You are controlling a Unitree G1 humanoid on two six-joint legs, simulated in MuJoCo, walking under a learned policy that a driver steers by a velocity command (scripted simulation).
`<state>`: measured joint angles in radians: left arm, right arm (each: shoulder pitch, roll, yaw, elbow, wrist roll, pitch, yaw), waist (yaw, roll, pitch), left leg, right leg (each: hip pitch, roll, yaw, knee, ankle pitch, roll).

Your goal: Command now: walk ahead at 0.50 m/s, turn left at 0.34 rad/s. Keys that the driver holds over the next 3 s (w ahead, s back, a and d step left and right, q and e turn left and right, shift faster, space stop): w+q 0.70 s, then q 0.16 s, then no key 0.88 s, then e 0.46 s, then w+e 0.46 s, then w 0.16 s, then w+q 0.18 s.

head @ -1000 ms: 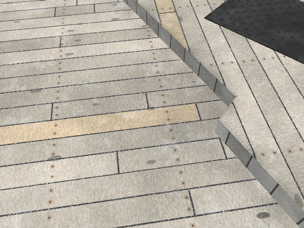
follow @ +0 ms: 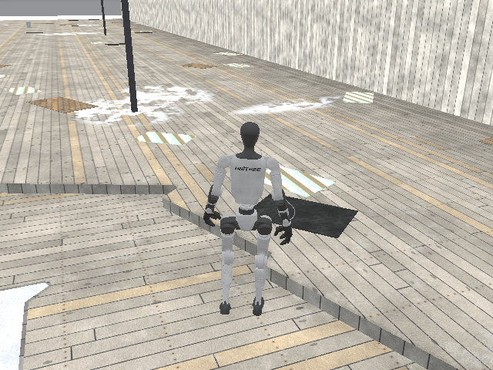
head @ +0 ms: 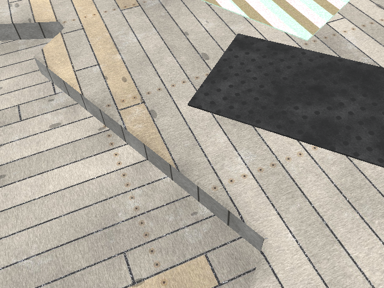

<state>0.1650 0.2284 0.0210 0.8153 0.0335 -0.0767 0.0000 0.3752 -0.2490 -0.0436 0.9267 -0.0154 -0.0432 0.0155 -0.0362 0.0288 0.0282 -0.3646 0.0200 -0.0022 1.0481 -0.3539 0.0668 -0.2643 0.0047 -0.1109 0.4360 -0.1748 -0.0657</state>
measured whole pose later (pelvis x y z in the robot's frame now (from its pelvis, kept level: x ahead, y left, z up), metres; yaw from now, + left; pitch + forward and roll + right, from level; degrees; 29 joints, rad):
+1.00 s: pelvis +0.50 +0.11 -0.01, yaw +34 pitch +1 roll +1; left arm 0.08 0.24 0.02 0.74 0.01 -0.06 0.02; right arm 0.34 -0.30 -0.08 0.82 -0.01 -0.01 -0.02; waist -0.07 0.02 0.08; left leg -0.30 -0.16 -0.12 1.08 -0.54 0.04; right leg -0.43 0.00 -0.02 0.55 -0.13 -0.04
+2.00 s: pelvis +0.54 +0.16 -0.01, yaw +30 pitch -1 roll +2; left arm 0.25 0.21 0.04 1.04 0.02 0.02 0.02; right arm 0.24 -0.23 -0.06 1.02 -0.02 0.02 -0.07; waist 0.02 -0.02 0.05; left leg -0.15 -0.04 0.07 0.53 -0.36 0.03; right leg -0.34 -0.01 0.03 0.62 -0.26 -0.03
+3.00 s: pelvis +0.78 +0.16 -0.01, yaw +5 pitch +0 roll +0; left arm 0.22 0.19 0.04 0.93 0.03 -0.04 0.00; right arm 0.38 -0.19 -0.05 0.95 -0.01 -0.04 0.00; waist -0.04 0.04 0.03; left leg -0.48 0.02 -0.04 1.43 -0.30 0.06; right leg -0.18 0.04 -0.11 0.48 -0.31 -0.09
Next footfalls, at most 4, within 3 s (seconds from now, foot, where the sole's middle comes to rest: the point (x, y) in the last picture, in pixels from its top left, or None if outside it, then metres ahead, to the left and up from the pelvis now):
0.40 left None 0.34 0.13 -0.78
0.92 right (175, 241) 0.67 0.10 -0.78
1.32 left None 0.48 0.25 -0.78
2.38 left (128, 281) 0.52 0.27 -0.78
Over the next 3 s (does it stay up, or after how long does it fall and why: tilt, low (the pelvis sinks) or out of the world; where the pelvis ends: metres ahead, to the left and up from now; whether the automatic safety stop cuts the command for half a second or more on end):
stays up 0.78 0.16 -0.01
